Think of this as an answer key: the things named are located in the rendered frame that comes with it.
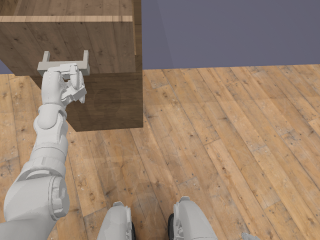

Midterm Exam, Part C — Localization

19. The right robot shin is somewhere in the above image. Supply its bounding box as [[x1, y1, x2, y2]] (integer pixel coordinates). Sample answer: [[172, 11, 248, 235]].
[[173, 196, 190, 240]]

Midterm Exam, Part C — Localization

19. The left robot upper arm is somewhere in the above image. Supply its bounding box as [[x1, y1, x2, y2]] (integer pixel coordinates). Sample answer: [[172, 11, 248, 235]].
[[0, 175, 70, 240]]

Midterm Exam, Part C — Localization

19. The robot right thigh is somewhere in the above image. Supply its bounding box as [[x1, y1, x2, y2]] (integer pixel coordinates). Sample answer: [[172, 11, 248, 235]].
[[173, 200, 218, 240]]

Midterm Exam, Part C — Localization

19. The left robot forearm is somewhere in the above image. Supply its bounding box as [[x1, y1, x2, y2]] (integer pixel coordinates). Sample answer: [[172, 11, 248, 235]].
[[3, 103, 69, 222]]

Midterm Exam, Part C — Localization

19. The handle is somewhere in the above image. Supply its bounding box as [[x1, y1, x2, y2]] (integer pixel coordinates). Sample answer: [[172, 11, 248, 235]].
[[37, 50, 90, 77]]

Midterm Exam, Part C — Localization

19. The cabinet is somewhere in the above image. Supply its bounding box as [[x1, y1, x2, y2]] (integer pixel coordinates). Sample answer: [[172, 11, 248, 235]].
[[0, 0, 144, 132]]

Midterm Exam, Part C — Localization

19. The left robot hand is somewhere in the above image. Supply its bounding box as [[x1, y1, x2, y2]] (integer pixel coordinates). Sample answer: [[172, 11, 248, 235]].
[[41, 63, 87, 110]]

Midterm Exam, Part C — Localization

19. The drawer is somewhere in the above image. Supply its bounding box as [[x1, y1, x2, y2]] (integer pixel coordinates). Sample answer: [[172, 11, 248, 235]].
[[0, 0, 136, 76]]

